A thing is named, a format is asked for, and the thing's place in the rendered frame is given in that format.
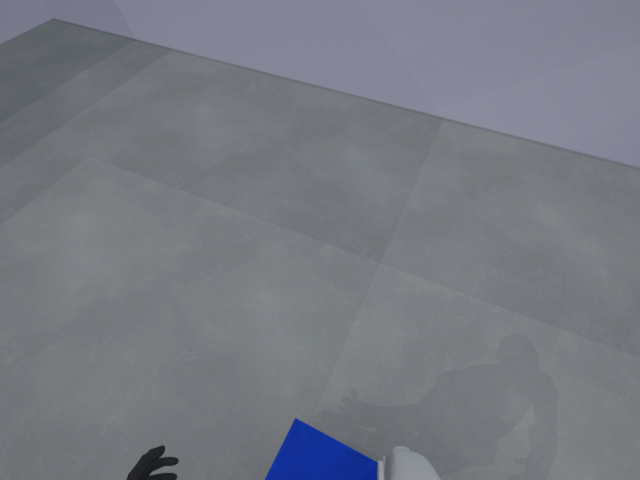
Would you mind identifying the carton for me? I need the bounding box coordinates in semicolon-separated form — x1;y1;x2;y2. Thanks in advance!
265;418;378;480

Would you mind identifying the robot right thigh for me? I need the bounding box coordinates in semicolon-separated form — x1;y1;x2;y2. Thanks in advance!
377;450;441;480

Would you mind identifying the robot left hand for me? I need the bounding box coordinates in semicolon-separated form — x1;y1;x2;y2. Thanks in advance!
127;445;179;480

